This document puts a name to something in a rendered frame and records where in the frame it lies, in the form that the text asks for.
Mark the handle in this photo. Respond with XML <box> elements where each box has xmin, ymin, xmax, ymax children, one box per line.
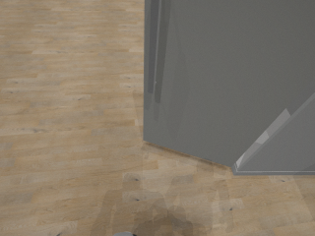
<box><xmin>148</xmin><ymin>0</ymin><xmax>161</xmax><ymax>93</ymax></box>

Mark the fridge door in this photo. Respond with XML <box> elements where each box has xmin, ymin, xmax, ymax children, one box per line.
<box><xmin>143</xmin><ymin>0</ymin><xmax>315</xmax><ymax>167</ymax></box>

